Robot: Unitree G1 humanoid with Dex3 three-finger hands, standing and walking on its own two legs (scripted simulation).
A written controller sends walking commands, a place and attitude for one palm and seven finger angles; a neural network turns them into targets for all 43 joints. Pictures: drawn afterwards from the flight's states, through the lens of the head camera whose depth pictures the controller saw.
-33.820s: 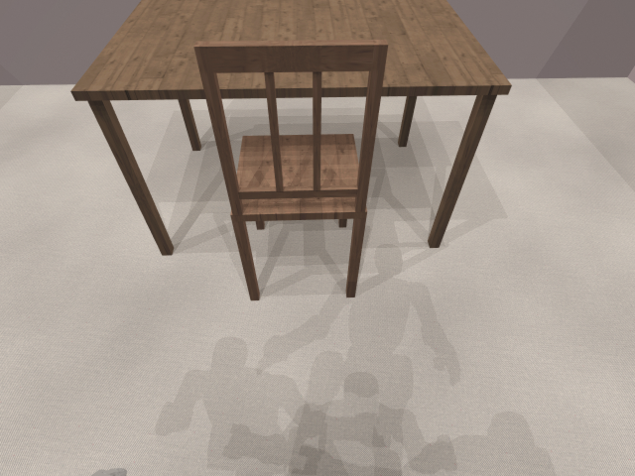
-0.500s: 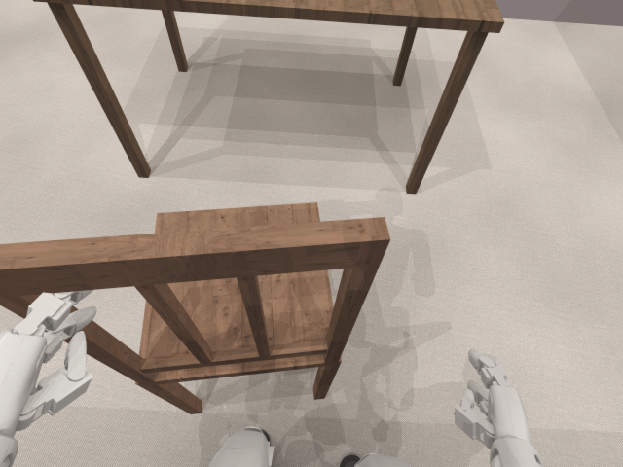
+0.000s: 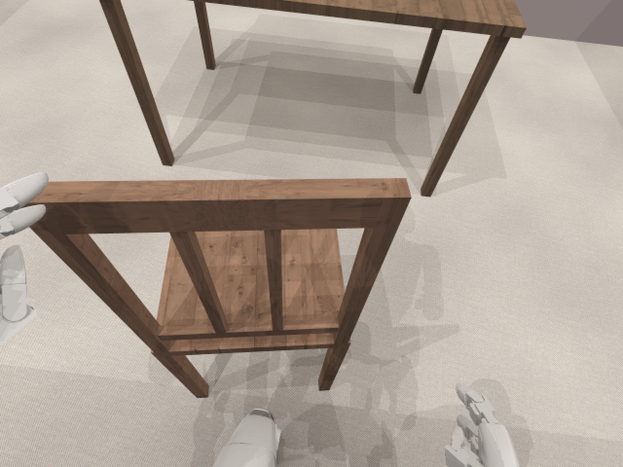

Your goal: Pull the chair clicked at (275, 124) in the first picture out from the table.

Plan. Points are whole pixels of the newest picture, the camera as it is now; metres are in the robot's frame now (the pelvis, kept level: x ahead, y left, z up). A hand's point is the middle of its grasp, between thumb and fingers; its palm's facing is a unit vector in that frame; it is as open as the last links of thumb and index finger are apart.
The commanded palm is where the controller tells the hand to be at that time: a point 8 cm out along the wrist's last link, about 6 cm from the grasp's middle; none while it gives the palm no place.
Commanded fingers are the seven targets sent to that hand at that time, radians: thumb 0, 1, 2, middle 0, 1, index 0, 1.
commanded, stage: step back with the hand held close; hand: left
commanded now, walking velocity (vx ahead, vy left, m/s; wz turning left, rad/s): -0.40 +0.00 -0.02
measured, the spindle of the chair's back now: (205, 288) +0.33 +0.20 -0.04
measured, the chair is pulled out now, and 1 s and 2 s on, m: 0.63 0.63 0.63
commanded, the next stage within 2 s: stop stepping back and stand still in 0.22 s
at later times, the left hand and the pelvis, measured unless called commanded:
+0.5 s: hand out of the picture +0.09 +0.25 +0.21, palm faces +0.35 -0.74 -0.57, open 7.4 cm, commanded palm +0.04 +0.29 +0.20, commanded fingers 0.00 0.90 0.90 -0.20 -0.30 -0.20 -0.30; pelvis -0.11 +0.00 +0.01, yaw -2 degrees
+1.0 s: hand out of the picture +0.03 +0.25 +0.20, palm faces +0.44 -0.76 -0.48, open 7.4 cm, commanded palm -0.02 +0.29 +0.20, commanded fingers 0.00 0.90 0.90 -0.20 -0.30 -0.20 -0.30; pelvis -0.17 -0.01 +0.02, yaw -1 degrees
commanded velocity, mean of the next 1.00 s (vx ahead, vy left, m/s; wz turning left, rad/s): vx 0.01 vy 0.02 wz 0.00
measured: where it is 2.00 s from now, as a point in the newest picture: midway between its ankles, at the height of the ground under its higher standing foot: outside the picture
